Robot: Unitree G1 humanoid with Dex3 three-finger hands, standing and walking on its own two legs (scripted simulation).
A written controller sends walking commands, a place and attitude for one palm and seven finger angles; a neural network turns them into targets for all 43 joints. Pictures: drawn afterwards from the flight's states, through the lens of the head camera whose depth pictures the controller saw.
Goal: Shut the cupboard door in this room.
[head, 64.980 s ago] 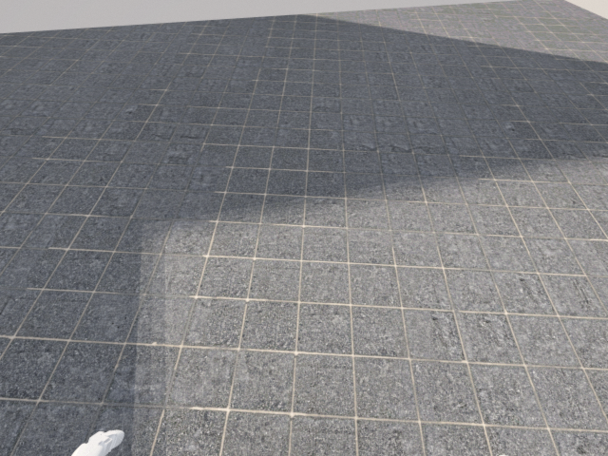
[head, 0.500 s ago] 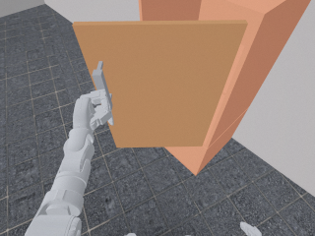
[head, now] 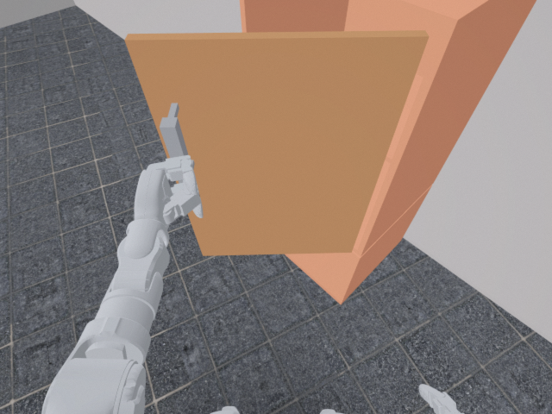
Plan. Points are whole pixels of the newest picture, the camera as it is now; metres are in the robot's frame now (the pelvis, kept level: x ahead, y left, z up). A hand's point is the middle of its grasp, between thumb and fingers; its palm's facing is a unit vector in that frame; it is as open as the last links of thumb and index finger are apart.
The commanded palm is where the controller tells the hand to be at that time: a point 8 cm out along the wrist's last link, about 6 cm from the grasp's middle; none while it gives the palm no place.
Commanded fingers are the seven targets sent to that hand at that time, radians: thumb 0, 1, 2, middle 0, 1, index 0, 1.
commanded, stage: push the door shut along its arc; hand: left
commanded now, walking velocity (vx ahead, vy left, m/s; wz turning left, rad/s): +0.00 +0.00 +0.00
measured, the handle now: (181, 148) +0.52 +0.16 +0.08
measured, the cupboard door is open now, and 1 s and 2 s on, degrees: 47 32 21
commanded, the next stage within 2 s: pull the fist back off the door in 1.76 s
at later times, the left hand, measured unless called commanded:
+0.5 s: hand (203, 160) +0.48 +0.12 +0.09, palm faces -0.12 -0.99 -0.05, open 3.1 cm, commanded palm +0.47 +0.17 +0.09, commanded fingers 0.00 0.90 0.90 -1.30 -1.50 -1.30 -1.50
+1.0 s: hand (225, 135) +0.54 +0.09 +0.09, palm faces -0.26 -0.97 +0.00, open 3.1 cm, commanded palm +0.54 +0.14 +0.09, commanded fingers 0.00 0.90 0.90 -1.30 -1.50 -1.30 -1.50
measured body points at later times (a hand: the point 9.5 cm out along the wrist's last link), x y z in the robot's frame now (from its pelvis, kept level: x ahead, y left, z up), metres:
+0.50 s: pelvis +0.00 +0.00 -0.01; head +0.09 +0.00 +0.43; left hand +0.48 +0.18 +0.09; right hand +0.03 -0.27 -0.13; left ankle +0.02 +0.10 -0.70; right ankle +0.01 -0.10 -0.70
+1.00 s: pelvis +0.01 +0.01 -0.03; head +0.13 +0.01 +0.41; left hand +0.55 +0.14 +0.09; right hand -0.02 -0.26 -0.14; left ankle +0.02 +0.10 -0.70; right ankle +0.01 -0.10 -0.70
